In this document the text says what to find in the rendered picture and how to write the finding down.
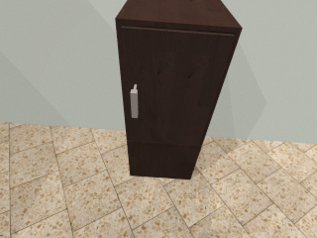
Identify handle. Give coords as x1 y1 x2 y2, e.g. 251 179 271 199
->
130 84 139 118

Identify cupboard door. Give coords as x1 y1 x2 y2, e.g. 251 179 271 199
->
121 26 236 145

